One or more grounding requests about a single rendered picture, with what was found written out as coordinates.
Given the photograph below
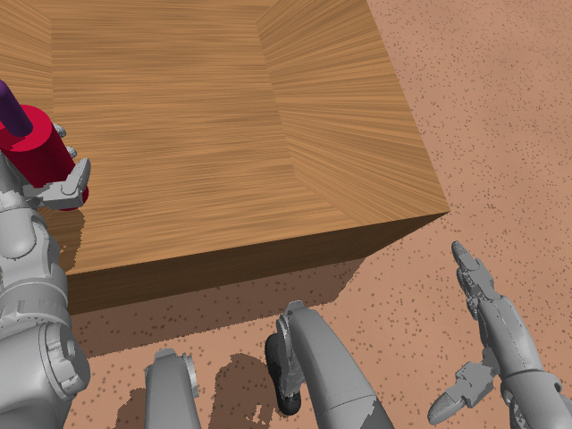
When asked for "left robot arm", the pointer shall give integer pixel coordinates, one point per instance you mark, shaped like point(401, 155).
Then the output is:
point(42, 367)

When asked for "right robot foot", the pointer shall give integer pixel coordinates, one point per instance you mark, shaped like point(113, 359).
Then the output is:
point(288, 406)

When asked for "bottle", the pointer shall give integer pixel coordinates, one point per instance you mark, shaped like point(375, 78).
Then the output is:
point(30, 141)

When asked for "left robot hand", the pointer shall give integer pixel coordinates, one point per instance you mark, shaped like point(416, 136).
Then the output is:
point(17, 192)

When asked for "right robot hand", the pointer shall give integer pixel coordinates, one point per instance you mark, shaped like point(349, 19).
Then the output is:
point(508, 345)

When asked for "right robot arm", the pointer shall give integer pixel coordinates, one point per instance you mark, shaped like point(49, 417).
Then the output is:
point(535, 401)

